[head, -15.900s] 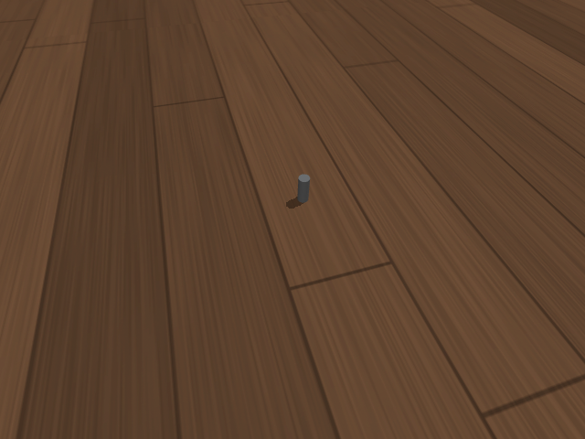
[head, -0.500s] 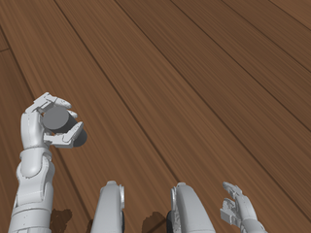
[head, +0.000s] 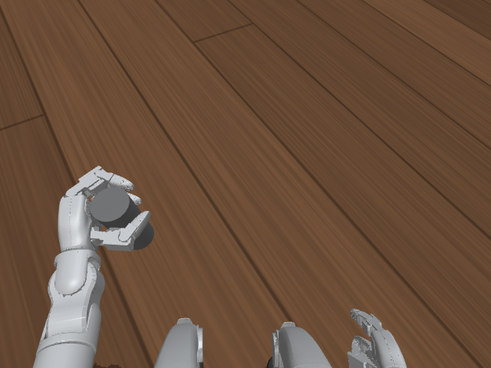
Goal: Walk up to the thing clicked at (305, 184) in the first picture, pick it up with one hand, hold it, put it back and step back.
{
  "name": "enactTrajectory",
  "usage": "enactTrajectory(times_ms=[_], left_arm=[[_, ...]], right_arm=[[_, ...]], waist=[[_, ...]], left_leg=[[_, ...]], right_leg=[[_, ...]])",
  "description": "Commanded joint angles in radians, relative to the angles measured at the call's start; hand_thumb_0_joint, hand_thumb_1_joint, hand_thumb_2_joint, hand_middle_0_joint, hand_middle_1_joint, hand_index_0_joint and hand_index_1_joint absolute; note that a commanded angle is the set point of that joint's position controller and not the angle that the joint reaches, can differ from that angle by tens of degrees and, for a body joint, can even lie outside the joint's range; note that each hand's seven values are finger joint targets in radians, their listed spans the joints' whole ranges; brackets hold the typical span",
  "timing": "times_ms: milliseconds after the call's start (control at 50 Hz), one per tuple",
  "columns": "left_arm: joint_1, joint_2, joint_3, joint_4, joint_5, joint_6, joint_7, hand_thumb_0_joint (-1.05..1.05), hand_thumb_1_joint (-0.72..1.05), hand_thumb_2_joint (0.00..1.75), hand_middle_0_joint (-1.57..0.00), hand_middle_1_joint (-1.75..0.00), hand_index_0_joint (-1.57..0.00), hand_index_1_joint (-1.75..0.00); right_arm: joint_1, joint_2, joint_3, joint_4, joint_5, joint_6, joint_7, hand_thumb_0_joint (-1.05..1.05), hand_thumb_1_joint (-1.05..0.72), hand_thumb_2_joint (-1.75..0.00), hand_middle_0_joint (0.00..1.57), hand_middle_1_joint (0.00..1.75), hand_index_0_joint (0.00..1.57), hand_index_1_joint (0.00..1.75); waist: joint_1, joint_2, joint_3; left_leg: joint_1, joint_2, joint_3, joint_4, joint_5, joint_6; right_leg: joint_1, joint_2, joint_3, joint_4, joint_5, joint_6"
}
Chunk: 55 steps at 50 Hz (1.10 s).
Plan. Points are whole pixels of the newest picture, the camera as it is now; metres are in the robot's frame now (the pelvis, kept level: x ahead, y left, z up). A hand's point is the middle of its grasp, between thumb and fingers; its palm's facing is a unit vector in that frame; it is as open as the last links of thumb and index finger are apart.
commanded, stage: lift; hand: left
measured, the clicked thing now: (126, 221) +0.35 +0.19 +0.00
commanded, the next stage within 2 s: hold in 0.58 s
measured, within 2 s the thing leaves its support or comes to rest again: neither
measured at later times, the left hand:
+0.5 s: hand (125, 194) +0.36 +0.17 +0.07, palm faces +0.16 -0.99 -0.02, open 7.9 cm
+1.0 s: hand (125, 190) +0.35 +0.17 +0.09, palm faces +0.16 -0.99 -0.02, open 7.8 cm
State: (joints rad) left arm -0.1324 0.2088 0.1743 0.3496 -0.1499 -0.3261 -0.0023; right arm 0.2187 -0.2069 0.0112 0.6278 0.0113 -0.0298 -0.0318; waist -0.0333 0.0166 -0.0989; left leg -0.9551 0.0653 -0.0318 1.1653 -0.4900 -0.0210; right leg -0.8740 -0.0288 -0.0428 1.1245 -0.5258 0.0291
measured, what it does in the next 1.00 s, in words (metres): stands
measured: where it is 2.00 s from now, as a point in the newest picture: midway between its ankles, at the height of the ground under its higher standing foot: outside the picture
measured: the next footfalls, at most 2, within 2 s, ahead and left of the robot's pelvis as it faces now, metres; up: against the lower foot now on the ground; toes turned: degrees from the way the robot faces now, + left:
none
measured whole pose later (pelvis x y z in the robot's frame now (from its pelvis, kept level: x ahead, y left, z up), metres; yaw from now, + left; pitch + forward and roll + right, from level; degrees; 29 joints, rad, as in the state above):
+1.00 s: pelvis +0.02 -0.01 +0.05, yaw +0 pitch +9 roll -1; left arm -0.11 0.17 0.16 0.40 -0.15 -0.35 0.00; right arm 0.23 -0.21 0.00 0.66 0.00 0.01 -0.02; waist -0.03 0.01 -0.04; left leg -0.63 0.06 -0.01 0.90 -0.42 -0.03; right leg -0.57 -0.03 -0.03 0.87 -0.45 0.02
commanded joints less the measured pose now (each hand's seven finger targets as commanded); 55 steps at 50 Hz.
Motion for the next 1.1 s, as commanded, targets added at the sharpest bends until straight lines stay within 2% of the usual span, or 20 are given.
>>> enactTrajectory(times_ms=[0,80,160,260,320,360,460,500,540,640,660,740,760,800,860,880,920,1040,1060,1080], left_arm=[[-0.262,0.121,0.037,-0.267,-0.027,-0.098,0.002,0.00,0.32,1.24,-1.27,-1.38,-1.29,-1.37],[-0.261,0.110,0.022,-0.255,-0.016,-0.098,0.006,0.00,0.32,1.23,-1.24,-1.36,-1.27,-1.36],[-0.265,0.126,0.041,-0.251,-0.013,-0.101,0.009,0.00,0.34,1.23,-1.23,-1.36,-1.26,-1.34],[-0.241,0.126,0.051,-0.231,-0.020,-0.099,0.005,0.00,0.34,1.23,-1.24,-1.36,-1.26,-1.35],[-0.260,0.101,0.017,-0.248,-0.018,-0.105,0.001,0.00,0.36,1.23,-1.24,-1.36,-1.26,-1.35],[-0.253,0.115,0.037,-0.226,-0.019,-0.104,0.001,0.00,0.36,1.24,-1.24,-1.36,-1.27,-1.35],[-0.280,0.121,0.041,-0.261,-0.026,-0.111,-0.004,0.00,0.38,1.24,-1.24,-1.36,-1.27,-1.35],[-0.215,0.098,0.028,-0.162,-0.021,-0.097,-0.007,0.00,0.38,1.25,-1.25,-1.37,-1.27,-1.36],[-0.294,0.127,0.039,-0.263,-0.025,-0.112,-0.007,0.00,0.37,1.25,-1.25,-1.38,-1.28,-1.36],[-0.252,0.099,0.033,-0.182,-0.029,-0.110,-0.011,0.00,0.38,1.25,-1.27,-1.38,-1.29,-1.37],[-0.294,0.121,0.048,-0.250,-0.031,-0.119,-0.008,0.00,0.36,1.25,-1.27,-1.38,-1.29,-1.37],[-0.284,0.105,0.024,-0.236,-0.018,-0.117,-0.003,0.00,0.31,1.19,-1.20,-1.32,-1.21,-1.32],[-0.227,0.085,0.021,-0.157,-0.019,-0.108,-0.004,0.00,0.30,1.19,-1.20,-1.31,-1.20,-1.32],[-0.295,0.114,0.035,-0.248,-0.021,-0.119,0.001,0.00,0.29,1.18,-1.20,-1.31,-1.20,-1.31],[-0.239,0.089,0.019,-0.180,-0.019,-0.112,-0.001,0.00,0.32,1.18,-1.20,-1.32,-1.21,-1.32],[-0.276,0.111,0.035,-0.248,-0.020,-0.119,0.004,0.00,0.32,1.19,-1.20,-1.31,-1.21,-1.32],[-0.246,0.082,0.017,-0.194,-0.022,-0.113,0.002,0.00,0.32,1.18,-1.21,-1.32,-1.22,-1.32],[-0.299,0.095,0.008,-0.266,-0.016,-0.123,0.004,0.00,0.34,1.19,-1.22,-1.33,-1.23,-1.33],[-0.235,0.084,0.020,-0.164,-0.018,-0.109,0.004,0.00,0.35,1.20,-1.23,-1.34,-1.24,-1.34],[-0.262,0.089,0.017,-0.208,-0.021,-0.115,0.002,0.00,0.33,1.19,-1.23,-1.33,-1.24,-1.33]], right_arm=[[0.004,-0.142,-0.057,-0.119,-0.005,-0.036,-0.016,0.00,-0.91,-0.90,0.20,0.30,0.20,0.30],[-0.001,-0.141,-0.058,-0.119,-0.007,-0.031,-0.016,0.00,-0.90,-0.90,0.20,0.30,0.20,0.30],[0.009,-0.139,-0.062,-0.104,-0.011,-0.025,-0.014,0.00,-0.90,-0.89,0.20,0.30,0.20,0.30],[0.015,-0.139,-0.061,-0.097,-0.010,-0.020,-0.016,0.00,-0.90,-0.89,0.20,0.30,0.20,0.30],[0.015,-0.135,-0.058,-0.097,-0.013,-0.016,-0.015,0.00,-0.90,-0.89,0.20,0.30,0.20,0.30],[0.013,-0.138,-0.062,-0.098,-0.012,-0.016,-0.014,0.00,-0.90,-0.89,0.20,0.30,0.20,0.30],[0.009,-0.141,-0.066,-0.103,-0.013,-0.010,-0.009,0.00,-0.89,-0.89,0.20,0.30,0.20,0.30],[0.021,-0.142,-0.065,-0.078,-0.012,-0.005,-0.007,0.00,-0.89,-0.89,0.20,0.30,0.20,0.30],[0.019,-0.140,-0.066,-0.086,-0.013,-0.004,-0.004,0.00,-0.90,-0.89,0.20,0.30,0.20,0.30],[0.007,-0.137,-0.063,-0.084,-0.012,-0.001,-0.006,0.00,-0.90,-0.90,0.20,0.30,0.20,0.30],[0.007,-0.140,-0.065,-0.088,-0.011,-0.001,-0.005,0.00,-0.90,-0.90,0.20,0.30,0.20,0.30],[0.006,-0.145,-0.071,-0.088,-0.013,-0.001,-0.005,0.00,-0.90,-0.90,0.20,0.30,0.20,0.30],[0.010,-0.139,-0.066,-0.082,-0.012,0.001,-0.003,0.00,-0.90,-0.90,0.20,0.30,0.20,0.30],[0.009,-0.139,-0.066,-0.084,-0.014,0.001,-0.004,0.00,-0.90,-0.90,0.20,0.30,0.20,0.30],[0.004,-0.141,-0.066,-0.083,-0.013,0.000,-0.003,0.00,-0.90,-0.90,0.20,0.30,0.20,0.30],[0.000,-0.140,-0.068,-0.090,-0.010,-0.002,-0.003,0.00,-0.90,-0.90,0.20,0.30,0.20,0.30],[0.006,-0.140,-0.066,-0.086,-0.012,0.001,-0.005,0.00,-0.90,-0.90,0.20,0.30,0.20,0.30],[-0.011,-0.137,-0.065,-0.095,-0.011,-0.002,-0.002,0.00,-0.91,-0.90,0.20,0.30,0.20,0.30],[-0.011,-0.141,-0.066,-0.085,-0.008,-0.002,-0.003,0.00,-0.91,-0.90,0.20,0.30,0.20,0.30],[-0.013,-0.140,-0.066,-0.090,-0.010,-0.004,0.000,0.00,-0.90,-0.90,0.20,0.30,0.20,0.30]], waist=[[-0.002,0.043,-0.359],[-0.006,0.041,-0.340],[0.001,0.055,-0.302],[0.000,0.010,-0.315],[-0.008,0.029,-0.322],[-0.004,0.020,-0.319],[-0.002,0.034,-0.331],[-0.007,0.010,-0.283],[0.000,0.050,-0.315],[-0.006,-0.002,-0.268],[0.002,0.021,-0.283],[-0.004,0.027,-0.279],[-0.004,0.008,-0.247],[0.003,0.020,-0.286],[-0.001,0.013,-0.243],[0.011,0.019,-0.266],[-0.006,-0.004,-0.260],[0.009,0.029,-0.251],[0.001,-0.007,-0.221],[0.008,0.013,-0.222]], left_leg=[[0.343,-0.035,-0.006,-0.205,0.226,0.021],[0.376,-0.035,0.000,-0.232,0.240,0.020],[0.387,-0.039,0.007,-0.260,0.236,0.018],[0.404,-0.042,0.018,-0.269,0.297,0.024],[0.447,-0.040,0.019,-0.272,0.349,0.023],[0.436,-0.042,0.021,-0.274,0.361,0.026],[0.473,-0.043,0.028,-0.295,0.364,0.024],[0.468,-0.042,0.026,-0.308,0.357,0.025],[0.492,-0.042,0.027,-0.314,0.375,0.023],[0.477,-0.044,0.032,-0.331,0.346,0.026],[0.493,-0.043,0.031,-0.340,0.352,0.024],[0.521,-0.041,0.031,-0.350,0.363,0.021],[0.512,-0.040,0.028,-0.356,0.359,0.021],[0.519,-0.042,0.030,-0.363,0.345,0.020],[0.521,-0.043,0.032,-0.374,0.333,0.019],[0.529,-0.042,0.032,-0.376,0.347,0.018],[0.537,-0.042,0.032,-0.379,0.349,0.021],[0.552,-0.045,0.037,-0.396,0.346,0.017],[0.543,-0.043,0.031,-0.403,0.334,0.018],[0.539,-0.042,0.033,-0.408,0.325,0.017]], right_leg=[[0.176,0.040,-0.010,-0.192,0.289,-0.037],[0.204,0.041,-0.008,-0.220,0.302,-0.037],[0.224,0.042,-0.007,-0.243,0.300,-0.037],[0.303,0.038,0.002,-0.269,0.374,-0.027],[0.312,0.040,0.000,-0.275,0.414,-0.028],[0.330,0.039,0.003,-0.282,0.436,-0.026],[0.358,0.039,0.006,-0.306,0.437,-0.026],[0.351,0.041,0.003,-0.312,0.427,-0.027],[0.359,0.041,0.003,-0.315,0.438,-0.028],[0.385,0.040,0.005,-0.338,0.426,-0.022],[0.388,0.040,0.004,-0.336,0.427,-0.025],[0.380,0.042,0.003,-0.344,0.428,-0.028],[0.383,0.044,-0.002,-0.348,0.415,-0.028],[0.404,0.041,0.001,-0.355,0.412,-0.027],[0.397,0.042,0.000,-0.363,0.397,-0.028],[0.412,0.042,-0.001,-0.363,0.411,-0.028],[0.419,0.043,-0.001,-0.370,0.415,-0.025],[0.436,0.037,0.002,-0.386,0.410,-0.027],[0.429,0.040,-0.002,-0.390,0.398,-0.025],[0.430,0.041,-0.002,-0.391,0.390,-0.027]])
